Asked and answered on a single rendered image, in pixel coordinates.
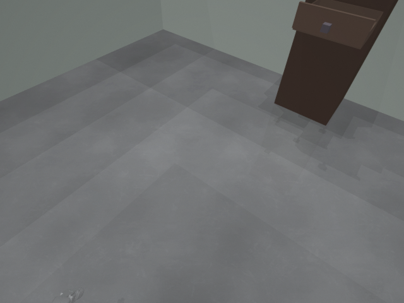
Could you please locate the robot left hand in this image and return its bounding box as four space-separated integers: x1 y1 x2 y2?
51 288 84 303

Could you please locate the handle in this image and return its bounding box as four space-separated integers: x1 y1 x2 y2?
320 22 332 33

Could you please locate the drawer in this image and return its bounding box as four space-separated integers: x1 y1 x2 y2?
292 0 383 49

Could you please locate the cabinet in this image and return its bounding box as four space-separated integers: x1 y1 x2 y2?
274 0 398 126

